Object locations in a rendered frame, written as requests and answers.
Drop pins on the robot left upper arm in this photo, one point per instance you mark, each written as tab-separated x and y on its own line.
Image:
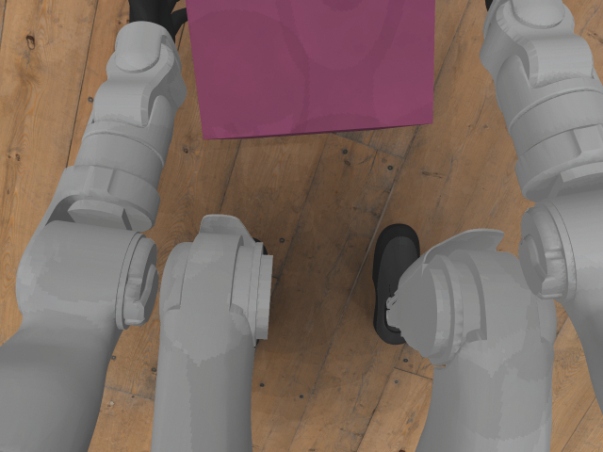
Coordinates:
82	286

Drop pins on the left robot shin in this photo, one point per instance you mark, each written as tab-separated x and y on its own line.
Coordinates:
174	271

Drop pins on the robot left hand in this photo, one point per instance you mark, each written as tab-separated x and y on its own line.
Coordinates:
158	12

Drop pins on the robot right forearm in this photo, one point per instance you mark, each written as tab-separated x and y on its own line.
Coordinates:
550	96

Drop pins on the robot left forearm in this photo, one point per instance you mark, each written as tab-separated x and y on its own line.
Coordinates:
113	182

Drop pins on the robot right upper arm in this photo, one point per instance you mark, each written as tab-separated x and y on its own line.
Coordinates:
561	256

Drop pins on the carton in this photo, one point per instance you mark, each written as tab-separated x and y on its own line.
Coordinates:
276	68

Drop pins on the robot right foot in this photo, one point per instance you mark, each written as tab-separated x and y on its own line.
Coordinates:
396	249

